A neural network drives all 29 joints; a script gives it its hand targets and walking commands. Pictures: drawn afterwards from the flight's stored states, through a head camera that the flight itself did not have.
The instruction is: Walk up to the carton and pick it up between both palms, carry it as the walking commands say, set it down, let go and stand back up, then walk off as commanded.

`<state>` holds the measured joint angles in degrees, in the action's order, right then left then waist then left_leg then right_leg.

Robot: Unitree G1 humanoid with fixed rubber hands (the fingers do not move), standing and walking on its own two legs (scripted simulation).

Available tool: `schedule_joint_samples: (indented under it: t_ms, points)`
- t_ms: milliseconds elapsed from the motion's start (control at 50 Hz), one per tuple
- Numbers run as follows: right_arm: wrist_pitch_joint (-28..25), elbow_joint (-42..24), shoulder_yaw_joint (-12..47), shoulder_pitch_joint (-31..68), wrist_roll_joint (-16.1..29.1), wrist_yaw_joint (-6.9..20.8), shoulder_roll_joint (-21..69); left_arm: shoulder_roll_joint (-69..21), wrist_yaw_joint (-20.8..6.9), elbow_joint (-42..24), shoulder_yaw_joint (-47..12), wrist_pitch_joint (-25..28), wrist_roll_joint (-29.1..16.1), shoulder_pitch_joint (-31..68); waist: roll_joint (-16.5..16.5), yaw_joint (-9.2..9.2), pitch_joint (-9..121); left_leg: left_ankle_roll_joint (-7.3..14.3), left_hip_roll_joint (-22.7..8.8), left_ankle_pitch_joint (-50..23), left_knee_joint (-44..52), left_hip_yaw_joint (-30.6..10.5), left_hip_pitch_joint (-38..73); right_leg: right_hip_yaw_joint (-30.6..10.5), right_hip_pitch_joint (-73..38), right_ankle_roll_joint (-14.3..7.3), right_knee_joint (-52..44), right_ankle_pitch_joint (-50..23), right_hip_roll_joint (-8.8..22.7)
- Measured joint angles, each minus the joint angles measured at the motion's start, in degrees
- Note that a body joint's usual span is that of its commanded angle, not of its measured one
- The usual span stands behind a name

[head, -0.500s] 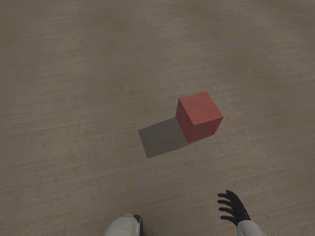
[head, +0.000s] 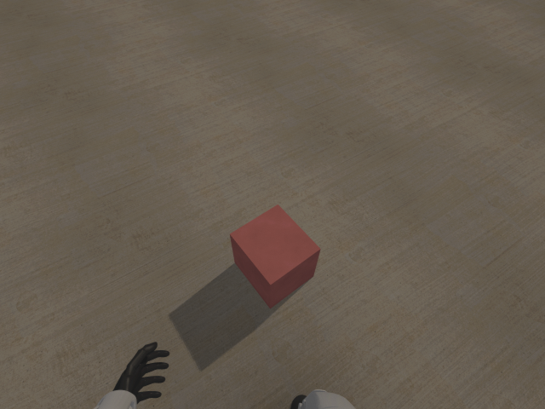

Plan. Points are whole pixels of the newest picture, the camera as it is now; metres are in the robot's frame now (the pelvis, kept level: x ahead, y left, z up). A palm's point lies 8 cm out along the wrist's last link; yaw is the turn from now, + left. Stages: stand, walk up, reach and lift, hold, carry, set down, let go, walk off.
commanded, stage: walk up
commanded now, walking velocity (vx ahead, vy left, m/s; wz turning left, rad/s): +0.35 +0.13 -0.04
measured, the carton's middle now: (274, 256) +0.67 -0.07 -0.65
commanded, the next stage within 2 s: none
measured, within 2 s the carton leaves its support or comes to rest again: neither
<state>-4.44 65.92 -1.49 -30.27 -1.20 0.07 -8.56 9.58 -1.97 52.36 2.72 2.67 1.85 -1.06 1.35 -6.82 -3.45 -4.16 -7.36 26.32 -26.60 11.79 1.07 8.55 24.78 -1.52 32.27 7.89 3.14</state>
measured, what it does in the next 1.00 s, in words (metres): walks ahead: left foot, then right foot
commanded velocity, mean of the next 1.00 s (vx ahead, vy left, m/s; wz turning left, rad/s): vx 0.15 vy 0.00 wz -0.04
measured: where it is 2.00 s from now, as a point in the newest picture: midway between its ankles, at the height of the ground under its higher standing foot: (274, 407)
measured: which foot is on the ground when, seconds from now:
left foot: down 0.00-0.02, up 0.04-0.46, down 0.48-0.94, up 0.96-1.00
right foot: down 0.00-0.48, up 0.50-0.90, down 0.92-1.00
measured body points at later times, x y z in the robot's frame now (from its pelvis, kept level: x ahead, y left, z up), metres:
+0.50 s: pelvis +0.20 +0.03 +0.00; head +0.23 +0.03 +0.45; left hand +0.09 +0.25 -0.14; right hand +0.33 -0.20 -0.13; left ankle +0.28 +0.14 -0.73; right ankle +0.08 -0.10 -0.72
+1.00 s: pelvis +0.22 -0.04 +0.01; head +0.23 -0.08 +0.46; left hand +0.31 +0.20 -0.12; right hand +0.21 -0.26 -0.16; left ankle +0.26 +0.13 -0.71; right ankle +0.24 -0.13 -0.72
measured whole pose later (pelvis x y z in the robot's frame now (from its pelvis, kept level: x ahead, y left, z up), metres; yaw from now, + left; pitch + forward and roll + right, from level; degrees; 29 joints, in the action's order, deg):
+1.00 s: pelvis +0.22 -0.04 +0.01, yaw -1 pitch -1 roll +2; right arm 1.7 62.5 -2.4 -15.6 -0.5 -1.1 -10.6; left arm 8.4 1.5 59.2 2.0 -0.5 0.7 -10.1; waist 3.1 -2.5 -1.9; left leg -1.5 -5.7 20.9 -34.1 5.5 -17.8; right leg 4.9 14.4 -1.7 30.9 15.5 2.4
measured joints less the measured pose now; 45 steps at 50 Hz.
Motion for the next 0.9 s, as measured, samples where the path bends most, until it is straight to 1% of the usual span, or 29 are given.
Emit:
schedule_joint_samples:
  t_ms: [20,40,60,80,100,120,160,200,220,280,320,360,420,440,460,480,500,520,540,560,600,620,680,720,760,840,860,880,900]
  points:
    - [0.40,-0.11,0.07,0.91,0.60,0.05,0.38,-0.92,0.35,0.25,-0.16,0.71,0.11,0.49,0.67,0.11,-1.05,0.68,-1.47,-0.30,-7.71,-1.50,-2.81,0.97,-0.49,-0.95,1.72,1.31,-0.48]
    - [0.72,-0.26,0.09,2.23,0.94,-0.05,0.83,-1.62,0.73,0.36,-0.51,1.35,0.30,0.49,0.59,0.57,-1.90,1.43,-1.30,0.95,-17.42,-3.86,-6.75,1.47,-1.12,-1.57,3.15,3.65,-0.33]
    - [1.20,-0.53,-0.11,3.82,1.20,-0.27,1.14,-2.14,0.96,0.42,-0.92,1.73,0.36,-0.11,0.12,1.40,-2.52,1.84,-0.29,1.65,-26.57,-5.51,-10.69,1.49,-2.15,-1.85,3.73,5.71,0.13]
    - [1.64,-0.99,-0.51,5.58,1.39,-0.47,1.01,-2.62,1.17,0.74,-1.29,2.05,0.22,-1.22,-0.13,2.46,-2.99,1.99,0.55,1.04,-33.10,-6.19,-13.93,1.31,-3.62,-1.87,3.33,6.95,0.45]
    - [1.87,-1.62,-0.82,7.41,1.49,-0.66,0.52,-2.99,1.37,1.36,-1.62,2.25,0.41,-2.62,-0.12,3.52,-3.26,2.04,1.14,0.45,-37.12,-6.41,-16.79,1.10,-5.32,-1.14,2.11,7.19,0.72]
    - [2.14,-2.37,-1.18,9.35,1.15,-0.64,-0.16,-3.26,1.55,2.13,-1.78,2.32,0.49,-4.28,-0.04,4.61,-3.25,2.16,1.54,-0.21,-39.09,-6.36,-19.48,0.83,-6.86,-0.66,0.55,7.02,0.89]
    - [2.89,-4.30,-1.92,13.53,0.55,-0.43,-1.63,-2.71,3.29,2.35,-0.03,3.41,-0.19,-7.76,0.22,6.83,-3.20,2.19,1.76,-2.32,-37.55,-6.14,-23.51,0.08,-9.89,-0.89,-3.02,6.45,0.78]
    - [3.57,-6.15,-2.44,17.69,0.23,-0.11,-3.00,-0.71,3.08,4.02,0.45,3.13,-0.48,-10.69,0.31,8.83,-2.83,2.14,1.69,-4.62,-34.36,-6.25,-26.59,-1.07,-12.22,-0.97,-5.88,5.96,0.58]
    - [3.93,-6.88,-2.65,19.62,-0.05,0.02,-3.58,0.11,3.03,5.20,0.55,2.85,-0.56,-12.32,0.40,9.52,-2.53,1.90,1.69,-5.78,-33.27,-6.48,-27.95,-1.66,-13.22,-0.88,-6.97,5.90,0.47]
    - [4.94,-8.72,-3.08,23.68,-0.17,0.53,-4.47,1.40,2.90,8.12,0.65,1.94,-0.97,-17.50,0.87,10.10,-1.19,1.31,1.67,-10.81,-29.53,-6.72,-31.02,-2.38,-16.12,-0.32,-9.70,6.34,0.35]
    - [5.23,-9.45,-2.77,24.79,0.02,1.04,-4.67,1.45,2.74,9.63,0.60,1.57,-1.05,-20.15,1.33,10.05,-0.64,1.36,1.67,-14.94,-26.23,-6.65,-31.79,-1.89,-18.57,0.28,-11.55,6.84,0.28]
    - [5.37,-9.40,-2.22,25.17,0.09,1.50,-4.59,1.31,2.61,10.07,0.67,1.37,-0.84,-22.02,1.41,10.43,-0.49,1.05,1.70,-17.43,-21.67,-6.11,-31.40,-1.10,-20.92,0.96,-12.95,7.55,0.23]
    - [5.03,-8.70,-1.31,25.62,0.33,1.76,-3.88,0.85,2.54,10.45,0.62,1.40,-0.46,-23.86,0.50,11.79,-0.75,1.61,2.43,-15.79,-12.76,-5.53,-28.45,-0.88,-23.05,2.14,-12.52,9.78,0.39]
    - [4.69,-8.72,-1.03,25.79,0.35,1.82,-3.43,0.64,2.53,10.80,0.48,1.39,-0.65,-24.44,-0.03,11.94,-0.83,2.05,2.83,-15.83,-9.35,-5.38,-26.79,-0.99,-23.38,2.57,-11.54,10.96,0.47]
    - [4.00,-8.89,-0.77,25.79,0.38,1.79,-2.94,0.43,2.54,11.27,0.35,1.23,-0.79,-25.10,-0.52,11.73,-0.79,2.51,3.05,-16.63,-5.92,-4.82,-24.79,-1.10,-23.35,3.02,-9.66,12.61,0.53]
    - [3.07,-9.20,-0.58,25.32,0.15,1.67,-2.62,0.22,2.52,11.82,0.26,1.03,-0.80,-25.92,-0.64,11.25,-0.20,2.95,2.81,-19.11,-3.40,-4.19,-22.89,-1.08,-22.64,3.42,-6.53,14.90,0.33]
    - [2.05,-9.29,-0.71,24.79,-0.25,1.26,-2.02,0.27,2.51,12.35,0.17,0.55,-0.89,-25.95,-1.37,10.62,0.18,4.90,2.96,-17.58,-4.08,-3.81,-22.72,-1.26,-20.48,3.26,-0.57,17.63,0.77]
    - [1.32,-9.11,-0.70,24.29,-0.40,0.82,-1.14,0.54,2.63,12.65,0.22,-0.05,-0.91,-25.03,-2.83,10.26,-0.06,5.82,3.52,-15.75,-6.23,-3.39,-23.18,-3.13,-17.46,2.83,7.13,20.55,1.11]
    - [1.04,-8.97,-0.50,23.54,-0.23,0.58,-0.44,0.70,2.70,12.55,0.33,-0.58,-0.82,-23.99,-3.99,10.10,-0.38,6.13,3.88,-14.49,-7.18,-2.96,-22.75,-4.94,-14.62,2.81,14.09,22.14,1.00]
    - [1.04,-8.59,-0.34,22.84,-0.19,0.41,0.11,0.74,2.72,12.24,0.36,-0.98,-0.92,-22.95,-4.81,9.87,-0.62,6.18,4.05,-13.92,-6.99,-2.56,-21.81,-5.86,-12.06,2.88,19.52,21.91,0.85]
    - [1.21,-7.62,-0.21,21.62,-0.23,-0.26,0.90,0.68,2.95,11.46,0.44,-1.68,-0.77,-20.37,-5.60,8.98,-1.12,5.69,3.93,-14.46,-4.75,-2.19,-19.58,-6.03,-7.68,3.32,25.63,20.42,0.44]
    - [1.32,-7.14,-0.22,20.97,-0.07,-0.50,1.03,0.68,2.94,10.82,0.46,-2.19,-0.64,-19.02,-5.64,8.48,-1.33,5.65,3.80,-14.96,-3.36,-2.16,-18.53,-5.65,-5.98,3.77,26.60,19.44,0.43]
    - [1.68,-6.03,-0.28,18.98,0.20,-1.39,1.10,1.12,2.99,8.81,0.87,-3.56,-0.46,-15.03,-5.03,6.69,-1.84,5.47,2.91,-16.22,-0.52,-2.65,-16.70,-5.21,-1.91,4.44,26.59,18.09,0.20]
    - [1.74,-5.23,-0.15,17.66,0.17,-1.74,1.14,1.62,3.18,7.85,1.15,-4.06,-1.17,-12.68,-4.63,5.72,-1.90,5.13,2.41,-16.73,0.57,-2.89,-15.94,-5.79,-0.52,4.68,24.35,16.73,0.44]
    - [1.93,-4.63,-0.15,16.31,-0.13,-1.77,1.19,2.16,3.26,7.21,1.30,-4.69,-1.21,-10.74,-4.34,4.97,-1.37,4.62,2.14,-16.89,0.91,-3.09,-15.83,-6.21,0.08,4.45,22.06,14.68,0.91]
    - [3.02,-4.23,-0.26,14.97,-0.59,-1.48,1.22,2.72,2.98,6.21,1.25,-5.55,-1.29,-7.73,-3.77,4.48,-0.95,3.42,1.88,-17.12,0.67,-3.01,-16.44,-5.95,-1.81,4.74,14.04,11.72,1.48]
    - [3.16,-4.09,-0.30,14.98,-0.79,-1.32,1.10,2.62,2.96,5.94,1.21,-5.61,-1.45,-7.40,-3.43,4.34,-0.81,3.07,1.79,-17.15,0.37,-2.98,-16.88,-5.74,-2.66,4.84,12.16,11.98,1.38]
    - [3.33,-3.80,-0.38,15.04,-0.73,-1.26,0.88,2.43,3.01,5.89,1.06,-5.54,-1.47,-7.25,-2.98,4.19,-0.57,2.70,1.74,-17.11,-0.03,-2.98,-17.29,-5.57,-4.13,4.72,9.12,12.08,1.22]
    - [3.65,-3.63,-0.51,14.97,-0.45,-1.23,0.58,2.15,3.05,5.81,0.84,-5.25,-1.48,-7.36,-2.55,4.23,-0.18,2.25,1.70,-16.87,-0.75,-2.91,-17.74,-5.39,-6.11,4.43,5.20,10.44,1.07]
